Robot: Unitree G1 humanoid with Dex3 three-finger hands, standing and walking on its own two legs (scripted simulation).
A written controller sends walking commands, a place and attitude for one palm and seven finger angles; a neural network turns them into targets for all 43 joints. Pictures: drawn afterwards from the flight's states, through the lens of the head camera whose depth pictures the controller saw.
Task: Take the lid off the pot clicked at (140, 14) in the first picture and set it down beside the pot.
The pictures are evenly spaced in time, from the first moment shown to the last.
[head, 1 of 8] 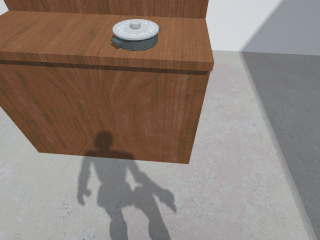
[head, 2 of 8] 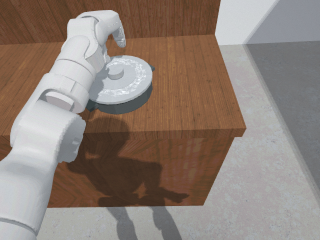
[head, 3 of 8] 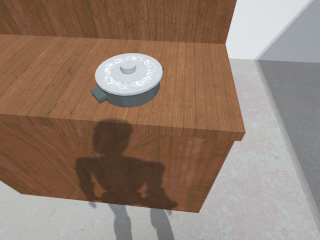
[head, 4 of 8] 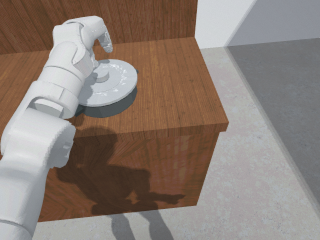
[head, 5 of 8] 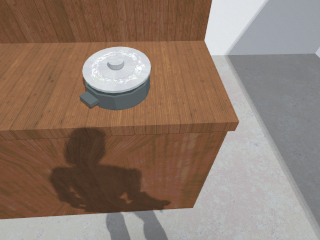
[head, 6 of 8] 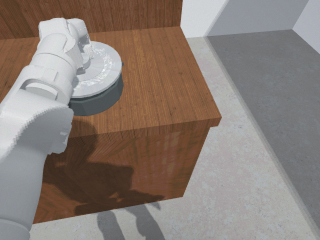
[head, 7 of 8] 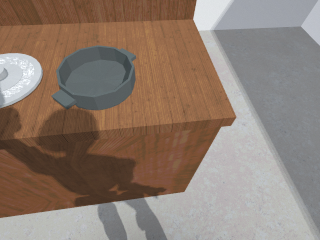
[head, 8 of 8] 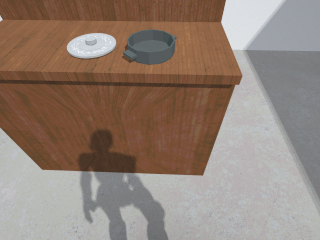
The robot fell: no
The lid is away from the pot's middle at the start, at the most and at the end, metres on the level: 0.00 0.26 0.25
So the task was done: no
